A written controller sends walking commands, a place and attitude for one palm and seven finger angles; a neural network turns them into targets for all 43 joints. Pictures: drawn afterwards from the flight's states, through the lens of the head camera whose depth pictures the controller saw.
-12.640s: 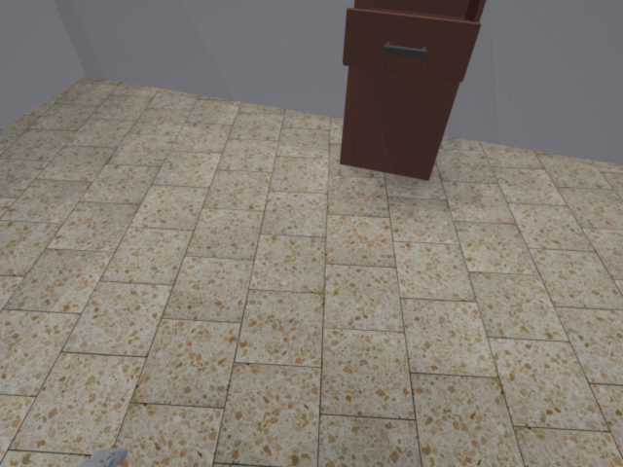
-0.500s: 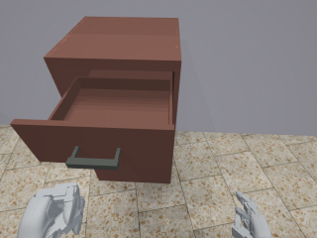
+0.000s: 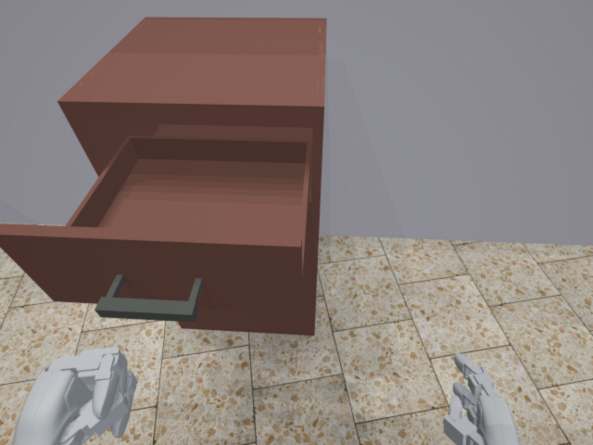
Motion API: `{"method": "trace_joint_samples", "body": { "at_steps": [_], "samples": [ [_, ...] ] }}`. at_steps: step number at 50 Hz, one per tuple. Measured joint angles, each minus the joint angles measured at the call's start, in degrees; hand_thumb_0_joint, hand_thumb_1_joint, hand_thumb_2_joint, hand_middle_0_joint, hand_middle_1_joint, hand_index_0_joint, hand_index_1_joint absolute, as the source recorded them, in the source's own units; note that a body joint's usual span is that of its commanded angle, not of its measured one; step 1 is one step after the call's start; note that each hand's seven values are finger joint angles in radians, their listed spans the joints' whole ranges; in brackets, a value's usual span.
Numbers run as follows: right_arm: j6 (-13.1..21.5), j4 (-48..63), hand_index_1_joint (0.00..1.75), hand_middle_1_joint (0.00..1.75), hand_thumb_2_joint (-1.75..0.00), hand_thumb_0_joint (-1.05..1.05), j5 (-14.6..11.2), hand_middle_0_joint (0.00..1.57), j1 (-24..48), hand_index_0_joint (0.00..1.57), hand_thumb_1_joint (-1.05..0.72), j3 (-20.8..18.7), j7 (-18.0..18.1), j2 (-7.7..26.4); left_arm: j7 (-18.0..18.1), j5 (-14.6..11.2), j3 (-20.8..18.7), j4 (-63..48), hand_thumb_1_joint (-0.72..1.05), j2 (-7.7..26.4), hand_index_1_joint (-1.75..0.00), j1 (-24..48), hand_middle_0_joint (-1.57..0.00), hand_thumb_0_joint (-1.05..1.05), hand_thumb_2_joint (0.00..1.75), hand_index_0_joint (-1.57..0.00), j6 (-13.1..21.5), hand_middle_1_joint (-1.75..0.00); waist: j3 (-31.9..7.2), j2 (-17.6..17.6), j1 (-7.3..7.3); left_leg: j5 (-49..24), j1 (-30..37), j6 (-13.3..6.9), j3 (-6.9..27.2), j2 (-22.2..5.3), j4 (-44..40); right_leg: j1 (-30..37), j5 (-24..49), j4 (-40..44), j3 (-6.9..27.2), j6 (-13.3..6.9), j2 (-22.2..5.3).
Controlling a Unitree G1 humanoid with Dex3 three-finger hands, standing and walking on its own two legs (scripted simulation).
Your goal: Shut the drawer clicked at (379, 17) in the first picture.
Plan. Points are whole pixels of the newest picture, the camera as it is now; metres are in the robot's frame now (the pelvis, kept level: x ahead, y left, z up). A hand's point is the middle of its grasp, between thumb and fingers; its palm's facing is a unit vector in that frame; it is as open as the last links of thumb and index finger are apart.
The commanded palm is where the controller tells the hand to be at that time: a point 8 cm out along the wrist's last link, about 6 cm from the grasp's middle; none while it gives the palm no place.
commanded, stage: bring the fist close to the handle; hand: left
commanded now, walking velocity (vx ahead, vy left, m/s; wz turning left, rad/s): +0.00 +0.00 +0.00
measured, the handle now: (152, 296) +0.31 +0.24 +0.02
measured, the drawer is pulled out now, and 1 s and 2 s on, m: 0.28 0.28 0.22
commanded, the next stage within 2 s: push the drawer shut in 1.00 s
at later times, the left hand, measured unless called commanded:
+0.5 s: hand (139, 388) +0.18 +0.21 +0.03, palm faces +0.00 -1.00 -0.02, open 3.3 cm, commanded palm +0.16 +0.26 +0.03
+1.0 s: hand (156, 376) +0.20 +0.20 +0.02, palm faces +0.01 -1.00 -0.03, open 3.3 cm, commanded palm +0.17 +0.26 +0.02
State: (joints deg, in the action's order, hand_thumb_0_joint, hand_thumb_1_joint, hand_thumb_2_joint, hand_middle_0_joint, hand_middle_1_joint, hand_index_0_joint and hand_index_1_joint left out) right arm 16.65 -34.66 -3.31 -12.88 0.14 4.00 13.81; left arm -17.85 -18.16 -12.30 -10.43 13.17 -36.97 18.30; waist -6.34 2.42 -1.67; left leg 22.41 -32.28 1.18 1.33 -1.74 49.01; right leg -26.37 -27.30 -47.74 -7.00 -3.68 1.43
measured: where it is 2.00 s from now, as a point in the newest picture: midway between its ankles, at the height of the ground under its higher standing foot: outside the picture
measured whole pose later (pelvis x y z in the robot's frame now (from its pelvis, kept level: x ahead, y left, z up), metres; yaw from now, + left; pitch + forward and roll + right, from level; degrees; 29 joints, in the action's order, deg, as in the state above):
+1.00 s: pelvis -0.02 +0.05 -0.04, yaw -2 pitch +14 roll -3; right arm 8.0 -27.3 -1.0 -13.9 1.7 1.3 13.2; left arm -4.8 -11.1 -2.8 -9.4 11.1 -27.6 19.4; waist -8.1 2.0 0.9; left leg 27.2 -50.7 -2.4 -0.3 -0.9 64.0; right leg -44.2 -31.0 -61.4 -5.4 -0.7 -0.2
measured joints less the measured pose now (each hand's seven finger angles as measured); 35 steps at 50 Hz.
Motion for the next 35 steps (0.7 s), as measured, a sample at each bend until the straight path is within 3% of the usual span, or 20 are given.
{"method": "trace_joint_samples", "body": {
  "at_steps": [9, 18, 35],
  "samples": [
    [-0.38, -0.05, 0.29, 0.30, -0.90, 0.02, 0.59, 0.20, 0.22, 0.20, -0.90, -0.63, -0.45, 0.36, -0.88, -0.31, 0.61, 3.85, 0.90, -1.24, -1.60, 2.29, -1.40, 0.01, 0.90, -1.40, 2.91, -1.60, 0.67, -0.38, 0.68, -0.13, -2.72, -0.81, -0.41, 0.47, 1.42, -2.71, 0.24, -1.39, 0.34, 0.67, -0.58],
    [-1.31, 1.10, 0.29, 0.30, -0.90, 0.02, 1.32, 0.21, 0.83, 0.20, -0.90, -0.13, -1.35, -0.38, 2.24, 1.64, 3.40, 4.42, 0.90, -1.72, -1.60, 6.03, -1.40, 0.01, 0.90, -1.40, 5.15, -1.60, 0.78, -0.65, 1.44, 0.94, -9.22, -2.02, -0.63, 0.82, 6.83, -8.85, -0.56, -6.32, 0.47, 1.54, -1.19],
    [-5.84, 4.65, 0.30, 0.30, -0.90, 0.01, 2.38, 0.21, -0.17, 0.20, -0.90, 1.87, -2.44, -1.15, 10.07, 5.90, 7.88, 4.65, 0.90, -2.06, -1.60, 13.01, -1.40, 0.01, 0.90, -1.40, 2.18, -1.60, -1.15, -0.41, 2.41, 3.75, -18.36, -3.74, -1.80, 0.98, 14.85, -17.88, -2.78, -13.84, 1.59, 3.05, -1.79]
  ]
}}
